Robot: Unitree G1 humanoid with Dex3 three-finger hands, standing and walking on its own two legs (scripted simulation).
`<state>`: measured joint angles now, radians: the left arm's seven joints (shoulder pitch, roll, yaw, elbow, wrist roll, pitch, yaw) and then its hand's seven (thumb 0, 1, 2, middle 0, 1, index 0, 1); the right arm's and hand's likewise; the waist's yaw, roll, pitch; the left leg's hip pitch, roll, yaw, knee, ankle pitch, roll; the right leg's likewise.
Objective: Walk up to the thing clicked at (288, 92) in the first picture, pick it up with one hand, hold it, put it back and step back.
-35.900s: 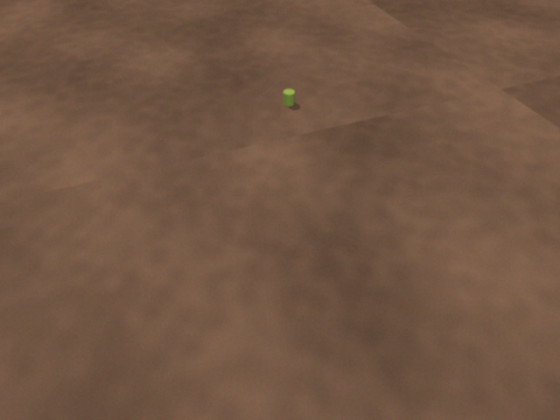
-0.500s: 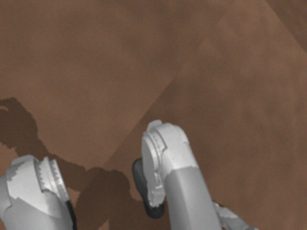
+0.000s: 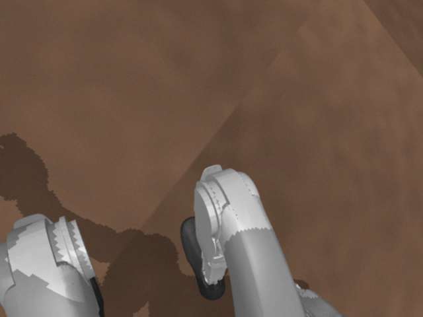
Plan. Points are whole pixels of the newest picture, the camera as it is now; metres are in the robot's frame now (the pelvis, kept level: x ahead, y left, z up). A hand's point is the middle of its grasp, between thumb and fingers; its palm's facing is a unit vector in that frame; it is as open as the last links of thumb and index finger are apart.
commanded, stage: close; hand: left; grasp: from above
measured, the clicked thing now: out of the picture +0.44 +0.32 -0.26
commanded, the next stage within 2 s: settle in 0.08 s
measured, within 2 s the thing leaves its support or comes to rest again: leaves its support in 0.54 s
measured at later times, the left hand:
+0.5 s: hand out of the picture +0.44 +0.32 -0.22, palm faces -0.40 -0.15 -0.90, open 9.9 cm
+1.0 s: hand out of the picture +0.42 +0.32 -0.12, palm faces -0.45 -0.12 -0.88, open 9.8 cm
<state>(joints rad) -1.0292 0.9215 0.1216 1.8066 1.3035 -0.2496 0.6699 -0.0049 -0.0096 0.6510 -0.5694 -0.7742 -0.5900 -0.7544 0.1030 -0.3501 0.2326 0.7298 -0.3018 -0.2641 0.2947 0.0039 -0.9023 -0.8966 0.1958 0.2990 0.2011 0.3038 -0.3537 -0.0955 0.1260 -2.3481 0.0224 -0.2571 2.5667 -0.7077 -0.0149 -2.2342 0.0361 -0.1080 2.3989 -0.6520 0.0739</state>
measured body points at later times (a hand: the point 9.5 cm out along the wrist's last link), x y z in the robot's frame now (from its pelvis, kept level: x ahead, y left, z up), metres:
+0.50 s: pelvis +0.00 +0.00 +0.00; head +0.25 +0.12 +0.36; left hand +0.45 +0.32 -0.17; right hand +0.05 -0.26 -0.06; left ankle +0.07 +0.13 -0.26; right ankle +0.12 -0.13 -0.26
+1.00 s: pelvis +0.00 -0.01 +0.04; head +0.23 +0.08 +0.42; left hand +0.44 +0.33 -0.07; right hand +0.10 -0.27 -0.07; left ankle +0.07 +0.13 -0.26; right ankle +0.12 -0.13 -0.26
